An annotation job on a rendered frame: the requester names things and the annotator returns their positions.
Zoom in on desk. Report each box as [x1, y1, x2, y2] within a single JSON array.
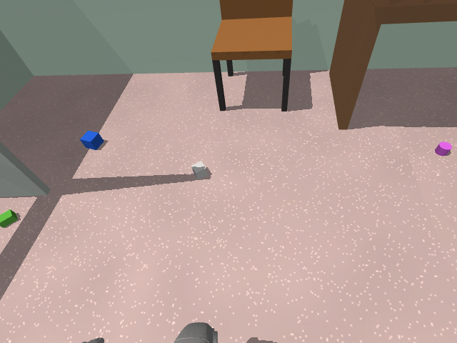
[[329, 0, 457, 129]]

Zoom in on chair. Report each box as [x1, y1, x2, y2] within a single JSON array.
[[211, 0, 293, 111]]

